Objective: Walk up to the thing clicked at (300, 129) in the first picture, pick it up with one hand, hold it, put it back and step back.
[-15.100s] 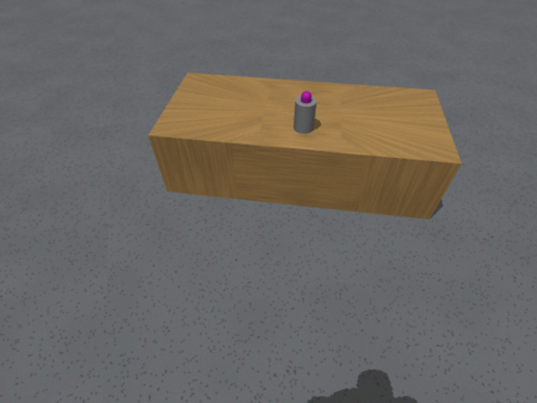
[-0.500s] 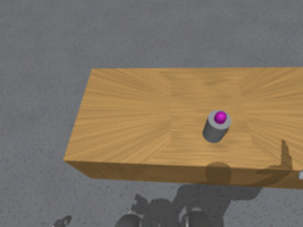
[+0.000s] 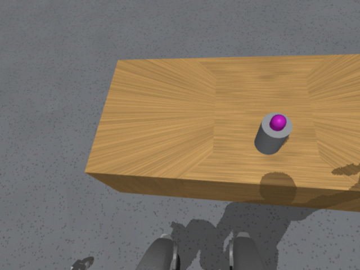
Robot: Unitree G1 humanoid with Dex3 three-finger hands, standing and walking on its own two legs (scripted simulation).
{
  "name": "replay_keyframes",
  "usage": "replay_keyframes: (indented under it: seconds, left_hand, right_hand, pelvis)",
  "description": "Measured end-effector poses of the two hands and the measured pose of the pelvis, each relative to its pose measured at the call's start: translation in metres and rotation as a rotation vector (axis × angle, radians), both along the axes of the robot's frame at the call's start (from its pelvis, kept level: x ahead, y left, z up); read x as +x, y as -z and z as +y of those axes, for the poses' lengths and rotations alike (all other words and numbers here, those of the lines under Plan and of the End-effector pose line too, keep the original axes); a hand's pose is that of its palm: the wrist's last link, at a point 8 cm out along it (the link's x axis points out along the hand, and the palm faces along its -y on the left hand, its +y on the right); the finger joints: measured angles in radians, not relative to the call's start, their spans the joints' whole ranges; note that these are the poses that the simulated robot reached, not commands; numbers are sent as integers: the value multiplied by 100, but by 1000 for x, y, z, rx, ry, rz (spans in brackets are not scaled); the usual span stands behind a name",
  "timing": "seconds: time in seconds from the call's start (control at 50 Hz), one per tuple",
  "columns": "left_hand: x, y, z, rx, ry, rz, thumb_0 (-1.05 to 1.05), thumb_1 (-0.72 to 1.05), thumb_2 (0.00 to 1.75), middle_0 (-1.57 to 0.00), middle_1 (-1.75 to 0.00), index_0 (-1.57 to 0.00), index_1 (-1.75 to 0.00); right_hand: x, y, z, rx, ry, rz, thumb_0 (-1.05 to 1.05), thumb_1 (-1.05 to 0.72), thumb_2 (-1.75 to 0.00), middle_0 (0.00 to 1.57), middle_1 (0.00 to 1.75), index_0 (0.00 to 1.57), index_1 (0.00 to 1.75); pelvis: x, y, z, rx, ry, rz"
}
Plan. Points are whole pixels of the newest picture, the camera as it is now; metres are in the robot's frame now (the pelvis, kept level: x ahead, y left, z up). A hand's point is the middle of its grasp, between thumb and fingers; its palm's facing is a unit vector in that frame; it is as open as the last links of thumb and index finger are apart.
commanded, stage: go down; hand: right
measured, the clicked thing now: (273, 132) +0.53 -0.22 -0.24
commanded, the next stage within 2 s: approach in 0.02 s
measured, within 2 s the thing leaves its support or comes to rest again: neither
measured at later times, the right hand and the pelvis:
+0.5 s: hand out of the picture +0.44 -0.36 -0.06, palm faces +0.21 +0.98 +0.01, open 17.6 cm; pelvis -0.01 -0.01 -0.09, yaw +3 degrees
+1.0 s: hand (297, 143) +0.51 -0.30 -0.26, palm faces +0.20 +0.98 +0.00, open 17.0 cm; pelvis -0.07 +0.00 -0.30, yaw +8 degrees
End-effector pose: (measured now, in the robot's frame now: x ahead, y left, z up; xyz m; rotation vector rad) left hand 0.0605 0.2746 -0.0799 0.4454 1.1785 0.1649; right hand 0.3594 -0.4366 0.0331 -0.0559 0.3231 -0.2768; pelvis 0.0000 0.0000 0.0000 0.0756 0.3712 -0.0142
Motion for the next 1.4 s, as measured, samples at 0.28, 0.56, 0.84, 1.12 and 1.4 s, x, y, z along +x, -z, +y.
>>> replay_keyframes:
  seconds: [0.28, 0.56, 0.84, 1.12, 1.4]
  left_hand:
    - [1, 1, -6, -11, -1, 13, 1, 91, 90, -20, -30, -20, -30]
    - [12, 116, -4, 21, 86, 9, 1, 90, 90, -19, -30, -19, -30]
    - [-53, 270, -10, -37, 30, 205, 1, 92, 90, -19, -30, -19, -29]
    - [-125, 308, -2, -29, -115, 335, 1, 92, 89, -19, -31, -20, -30]
    - [-96, 295, -2, -67, -136, 256, 1, 92, 89, -19, -30, -20, -29]
  right_hand:
    - [10, 1, -5, 7, -6, -52, -1, 55, -4, 5, 5, 5, 5]
    - [57, 134, 35, 37, -79, -339, -1, 56, -3, 6, 4, 6, 4]
    - [93, 267, 63, 22, -86, -319, -2, 47, -1, 9, 3, 7, 2]
    - [126, 307, 120, 1, -112, -319, -1, 37, 0, 10, 1, 8, 1]
    - [127, 283, 149, 1, -71, -302, -1, 34, -1, 9, 2, 7, 2]
  pelvis:
    - [3, 5, -5, 12, 0, 22]
    - [-20, 123, -5, 40, -38, 213]
    - [-60, 255, 0, 57, -73, 250]
    - [-71, 308, 2, 63, -99, 229]
    - [-62, 283, 5, 40, -91, 260]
